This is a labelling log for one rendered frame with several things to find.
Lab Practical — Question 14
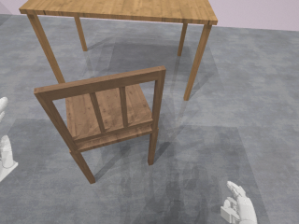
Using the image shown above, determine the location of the chair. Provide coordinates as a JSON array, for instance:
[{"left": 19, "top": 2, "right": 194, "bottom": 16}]
[{"left": 34, "top": 65, "right": 166, "bottom": 184}]

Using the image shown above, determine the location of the table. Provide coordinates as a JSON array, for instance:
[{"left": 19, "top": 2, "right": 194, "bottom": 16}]
[{"left": 19, "top": 0, "right": 218, "bottom": 101}]

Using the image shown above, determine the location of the left robot hand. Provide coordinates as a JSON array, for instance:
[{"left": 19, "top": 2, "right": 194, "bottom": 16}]
[{"left": 0, "top": 97, "right": 18, "bottom": 182}]

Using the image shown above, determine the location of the right robot hand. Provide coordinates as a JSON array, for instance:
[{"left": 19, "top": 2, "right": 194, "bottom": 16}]
[{"left": 221, "top": 181, "right": 258, "bottom": 224}]

